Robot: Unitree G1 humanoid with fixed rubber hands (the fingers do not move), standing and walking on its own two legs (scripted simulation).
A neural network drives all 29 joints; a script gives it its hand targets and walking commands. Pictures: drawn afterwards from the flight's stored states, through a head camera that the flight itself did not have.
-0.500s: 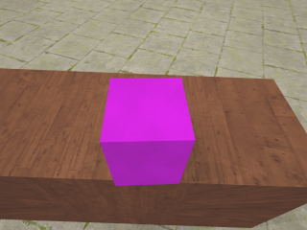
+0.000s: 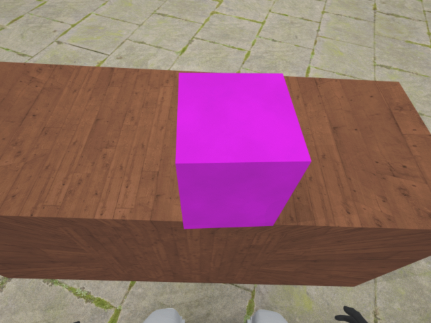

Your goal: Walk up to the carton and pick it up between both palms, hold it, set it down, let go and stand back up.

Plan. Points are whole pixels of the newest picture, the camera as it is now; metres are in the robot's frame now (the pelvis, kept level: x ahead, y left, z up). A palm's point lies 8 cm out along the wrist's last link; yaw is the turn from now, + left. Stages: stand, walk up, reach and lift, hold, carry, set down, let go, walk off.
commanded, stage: walk up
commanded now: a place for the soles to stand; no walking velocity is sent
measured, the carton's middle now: (230, 156) +0.42 -0.02 +0.03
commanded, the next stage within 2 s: none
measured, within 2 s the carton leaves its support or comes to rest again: neither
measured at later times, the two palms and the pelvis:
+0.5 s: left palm out of the picture -0.01 +0.26 -0.12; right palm out of the picture -0.03 -0.23 -0.12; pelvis -0.05 +0.02 +0.02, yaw -6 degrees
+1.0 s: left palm out of the picture +0.04 +0.25 -0.11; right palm out of the picture -0.04 -0.23 -0.12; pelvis -0.02 +0.01 +0.02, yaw -9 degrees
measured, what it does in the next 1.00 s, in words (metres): steps on the spot: right foot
